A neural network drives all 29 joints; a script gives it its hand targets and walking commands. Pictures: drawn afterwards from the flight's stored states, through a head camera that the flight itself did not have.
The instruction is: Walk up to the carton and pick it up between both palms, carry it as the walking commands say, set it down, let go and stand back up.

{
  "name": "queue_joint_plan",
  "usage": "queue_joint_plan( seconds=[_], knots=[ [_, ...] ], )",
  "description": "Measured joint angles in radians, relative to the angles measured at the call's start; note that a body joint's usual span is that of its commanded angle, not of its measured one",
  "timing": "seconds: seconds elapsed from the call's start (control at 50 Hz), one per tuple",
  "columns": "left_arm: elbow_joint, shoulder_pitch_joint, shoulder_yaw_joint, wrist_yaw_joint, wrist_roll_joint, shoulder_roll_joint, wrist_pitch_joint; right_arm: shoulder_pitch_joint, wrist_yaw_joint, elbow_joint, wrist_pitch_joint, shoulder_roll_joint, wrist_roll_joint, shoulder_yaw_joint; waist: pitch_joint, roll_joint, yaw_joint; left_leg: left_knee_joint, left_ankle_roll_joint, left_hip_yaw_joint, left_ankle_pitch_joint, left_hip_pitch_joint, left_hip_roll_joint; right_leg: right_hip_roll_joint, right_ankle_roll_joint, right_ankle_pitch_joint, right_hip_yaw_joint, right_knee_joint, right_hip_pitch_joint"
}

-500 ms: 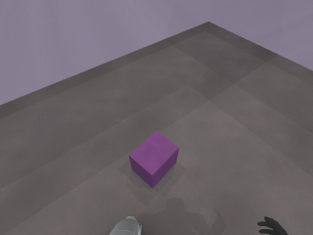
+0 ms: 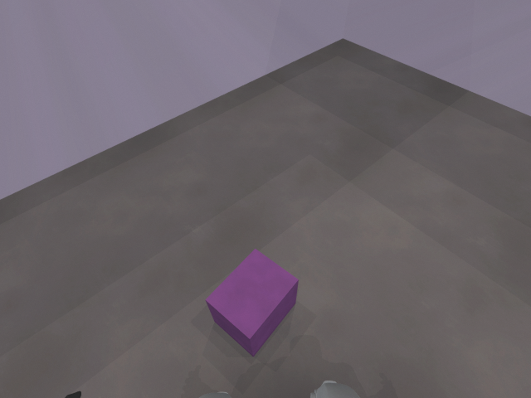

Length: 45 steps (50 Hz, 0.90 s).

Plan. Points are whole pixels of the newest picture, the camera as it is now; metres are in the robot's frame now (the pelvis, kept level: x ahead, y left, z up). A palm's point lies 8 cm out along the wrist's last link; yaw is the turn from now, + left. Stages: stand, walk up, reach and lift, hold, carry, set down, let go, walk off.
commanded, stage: walk up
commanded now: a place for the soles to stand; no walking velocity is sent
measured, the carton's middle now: (254, 301) +0.52 +0.06 -0.64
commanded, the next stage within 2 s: none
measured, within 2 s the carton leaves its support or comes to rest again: neither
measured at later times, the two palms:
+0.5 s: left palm out of the picture +0.11 +0.32 -0.09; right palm out of the picture +0.11 -0.32 -0.08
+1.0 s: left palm out of the picture +0.06 +0.32 -0.08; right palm out of the picture +0.13 -0.31 -0.08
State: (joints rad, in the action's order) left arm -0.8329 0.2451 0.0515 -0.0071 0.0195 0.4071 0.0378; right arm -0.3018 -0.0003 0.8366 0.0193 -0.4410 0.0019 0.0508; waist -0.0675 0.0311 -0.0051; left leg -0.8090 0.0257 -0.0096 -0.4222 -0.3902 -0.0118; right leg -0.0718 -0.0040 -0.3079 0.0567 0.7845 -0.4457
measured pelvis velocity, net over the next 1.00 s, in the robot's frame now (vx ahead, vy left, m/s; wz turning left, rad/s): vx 0.01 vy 0.00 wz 0.08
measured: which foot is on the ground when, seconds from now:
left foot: down 0.00-1.00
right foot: down 0.00-1.00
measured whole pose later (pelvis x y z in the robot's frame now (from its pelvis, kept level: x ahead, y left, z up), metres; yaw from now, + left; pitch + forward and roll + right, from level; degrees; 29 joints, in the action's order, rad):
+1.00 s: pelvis +0.01 +0.00 +0.03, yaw +4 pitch -1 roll +0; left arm -1.09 0.11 0.03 -0.01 0.01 0.40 0.02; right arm -0.09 -0.02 1.08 0.00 -0.39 0.01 0.03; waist -0.03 0.00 0.02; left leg -0.54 -0.02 -0.08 -0.25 -0.28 0.01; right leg -0.08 -0.01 -0.20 0.12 0.52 -0.31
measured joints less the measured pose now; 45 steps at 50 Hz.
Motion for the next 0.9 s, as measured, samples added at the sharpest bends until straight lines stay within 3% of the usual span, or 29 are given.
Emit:
queue_joint_plan(
  seconds=[0.04, 0.1, 0.34, 0.76, 0.9],
  knots=[
    [0.000, -0.024, -0.009, 0.002, -0.011, -0.010, -0.011, 0.012, 0.005, 0.032, 0.004, 0.011, 0.000, -0.005, -0.007, -0.003, 0.003, 0.019, -0.025, 0.002, 0.065, 0.012, 0.000, -0.003, -0.002, -0.012, -0.001, 0.011, 0.003],
    [-0.015, -0.056, -0.018, 0.007, -0.019, -0.018, -0.016, 0.032, 0.001, 0.063, -0.001, 0.028, 0.005, -0.014, 0.002, -0.015, -0.002, 0.027, -0.043, -0.001, 0.037, 0.017, 0.003, -0.007, -0.001, -0.023, 0.002, 0.009, 0.005],
    [-0.073, -0.169, -0.027, 0.016, -0.027, -0.008, -0.025, 0.135, 0.001, 0.118, -0.001, 0.014, 0.005, -0.014, 0.011, -0.048, -0.016, 0.054, -0.038, -0.026, 0.050, 0.028, 0.010, -0.014, -0.006, -0.005, 0.029, -0.039, 0.039],
    [-0.238, -0.103, -0.011, -0.007, -0.008, -0.001, -0.027, 0.164, -0.027, 0.224, -0.012, 0.056, 0.023, -0.019, 0.029, -0.040, 0.030, 0.226, -0.030, -0.059, 0.164, 0.077, 0.027, -0.024, -0.003, 0.078, 0.066, -0.218, 0.110],
    [-0.252, -0.115, -0.017, -0.002, -0.014, -0.008, -0.020, 0.181, -0.022, 0.248, -0.014, 0.056, 0.011, -0.022, 0.031, -0.035, 0.029, 0.257, -0.039, -0.069, 0.175, 0.099, 0.029, -0.018, -0.013, 0.105, 0.062, -0.248, 0.135]
  ],
)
